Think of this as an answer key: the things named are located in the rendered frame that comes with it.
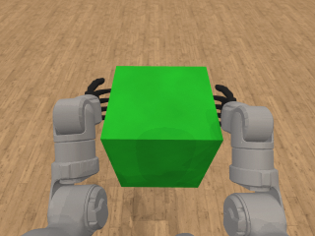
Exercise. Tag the carton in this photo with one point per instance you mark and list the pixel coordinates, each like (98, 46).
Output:
(161, 127)

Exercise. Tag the robot left forearm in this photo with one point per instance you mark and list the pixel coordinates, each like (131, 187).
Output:
(74, 121)

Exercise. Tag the right robot upper arm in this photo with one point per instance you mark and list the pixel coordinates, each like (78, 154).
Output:
(253, 214)

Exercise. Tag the robot right forearm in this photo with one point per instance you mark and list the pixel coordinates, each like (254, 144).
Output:
(251, 131)

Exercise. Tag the left robot hand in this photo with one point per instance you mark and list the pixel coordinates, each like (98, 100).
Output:
(97, 93)

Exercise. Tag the left robot upper arm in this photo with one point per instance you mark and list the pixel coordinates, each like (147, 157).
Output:
(75, 210)

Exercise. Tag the right robot hand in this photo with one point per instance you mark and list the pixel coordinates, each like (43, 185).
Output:
(229, 97)

